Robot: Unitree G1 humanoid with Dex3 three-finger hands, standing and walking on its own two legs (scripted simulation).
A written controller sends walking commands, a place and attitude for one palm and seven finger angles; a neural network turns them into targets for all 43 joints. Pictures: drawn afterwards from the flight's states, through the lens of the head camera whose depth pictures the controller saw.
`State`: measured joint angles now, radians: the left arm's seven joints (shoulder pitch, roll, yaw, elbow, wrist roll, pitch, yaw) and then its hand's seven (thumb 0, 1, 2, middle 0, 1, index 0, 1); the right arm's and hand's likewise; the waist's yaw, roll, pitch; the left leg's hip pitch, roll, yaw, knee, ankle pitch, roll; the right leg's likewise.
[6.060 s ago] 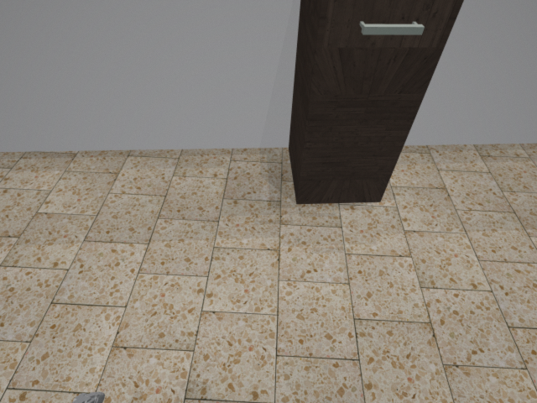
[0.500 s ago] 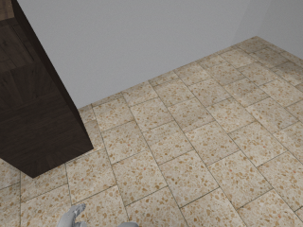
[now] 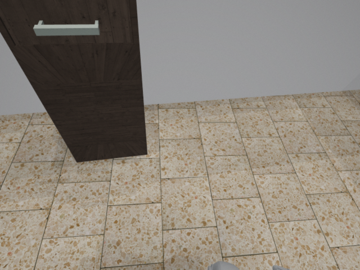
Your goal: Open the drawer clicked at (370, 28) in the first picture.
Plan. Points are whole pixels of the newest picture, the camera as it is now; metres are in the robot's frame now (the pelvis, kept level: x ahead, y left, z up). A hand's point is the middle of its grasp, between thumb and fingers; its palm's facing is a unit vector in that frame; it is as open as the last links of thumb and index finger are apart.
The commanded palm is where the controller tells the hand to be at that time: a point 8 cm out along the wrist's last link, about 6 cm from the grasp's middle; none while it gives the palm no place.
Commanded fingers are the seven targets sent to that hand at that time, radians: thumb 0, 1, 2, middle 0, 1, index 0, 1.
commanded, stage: turn to face it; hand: left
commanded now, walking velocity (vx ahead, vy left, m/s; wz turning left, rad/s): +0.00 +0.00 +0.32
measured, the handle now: (68, 26) +0.76 +0.42 +0.10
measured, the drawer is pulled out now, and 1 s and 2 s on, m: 0.00 0.00 0.00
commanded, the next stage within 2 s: take the last steps up to it in 0.28 s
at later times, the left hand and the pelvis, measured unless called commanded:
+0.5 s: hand out of the picture +0.01 +0.15 -0.15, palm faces +0.22 -0.94 -0.25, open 7.4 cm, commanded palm none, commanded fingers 0.00 0.90 0.90 -0.20 -0.30 -0.20 -0.30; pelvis -0.01 -0.04 +0.01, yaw +10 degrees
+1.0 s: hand out of the picture +0.01 +0.23 -0.17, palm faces +0.27 -0.95 -0.16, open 7.4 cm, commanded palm none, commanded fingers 0.00 0.90 0.90 -0.20 -0.30 -0.20 -0.30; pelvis +0.06 +0.05 +0.01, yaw +12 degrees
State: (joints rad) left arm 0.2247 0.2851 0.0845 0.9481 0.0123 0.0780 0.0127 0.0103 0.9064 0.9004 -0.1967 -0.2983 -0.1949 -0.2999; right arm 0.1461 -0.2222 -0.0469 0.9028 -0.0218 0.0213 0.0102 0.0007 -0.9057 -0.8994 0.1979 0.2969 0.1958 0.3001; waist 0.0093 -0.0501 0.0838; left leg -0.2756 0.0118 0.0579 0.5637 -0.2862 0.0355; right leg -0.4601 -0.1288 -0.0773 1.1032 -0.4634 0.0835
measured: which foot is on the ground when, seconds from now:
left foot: down 0.00-0.30, up 0.32-0.74, down 0.76-1.00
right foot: up 0.00-0.28, down 0.30-0.76, up 0.78-1.00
